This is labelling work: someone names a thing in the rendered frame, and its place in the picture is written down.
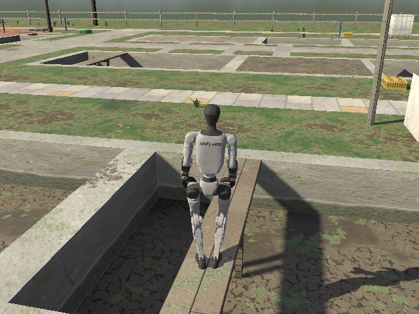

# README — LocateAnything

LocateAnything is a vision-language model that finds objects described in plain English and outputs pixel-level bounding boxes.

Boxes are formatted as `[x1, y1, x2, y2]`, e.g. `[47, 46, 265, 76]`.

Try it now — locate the robot right forearm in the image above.
[228, 160, 238, 181]

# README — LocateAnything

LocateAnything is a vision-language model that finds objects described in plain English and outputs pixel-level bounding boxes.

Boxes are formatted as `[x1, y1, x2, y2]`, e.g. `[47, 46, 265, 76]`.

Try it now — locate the robot right thigh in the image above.
[215, 183, 231, 227]

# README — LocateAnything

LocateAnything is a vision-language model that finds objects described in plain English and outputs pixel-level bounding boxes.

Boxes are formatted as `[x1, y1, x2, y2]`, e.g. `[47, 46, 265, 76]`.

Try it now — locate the robot left forearm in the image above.
[181, 157, 191, 180]

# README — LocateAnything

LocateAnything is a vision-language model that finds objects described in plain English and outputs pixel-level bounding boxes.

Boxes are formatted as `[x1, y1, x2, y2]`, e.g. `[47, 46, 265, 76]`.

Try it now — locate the right robot hand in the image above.
[220, 177, 235, 188]

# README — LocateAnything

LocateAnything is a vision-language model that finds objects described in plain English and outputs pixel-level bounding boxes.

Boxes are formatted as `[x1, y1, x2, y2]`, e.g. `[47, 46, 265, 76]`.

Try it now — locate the robot right upper arm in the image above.
[225, 133, 237, 169]

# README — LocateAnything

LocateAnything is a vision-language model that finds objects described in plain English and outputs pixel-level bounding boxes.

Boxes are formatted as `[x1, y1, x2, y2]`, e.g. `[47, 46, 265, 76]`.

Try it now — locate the left robot hand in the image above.
[181, 177, 196, 188]

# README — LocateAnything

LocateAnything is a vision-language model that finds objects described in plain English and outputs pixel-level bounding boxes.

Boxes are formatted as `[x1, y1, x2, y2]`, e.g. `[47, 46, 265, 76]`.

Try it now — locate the right robot shin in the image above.
[213, 217, 227, 260]

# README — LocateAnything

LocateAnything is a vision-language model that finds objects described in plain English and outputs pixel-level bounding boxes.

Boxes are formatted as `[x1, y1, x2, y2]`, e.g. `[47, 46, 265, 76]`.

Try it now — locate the robot left upper arm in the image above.
[183, 131, 198, 167]

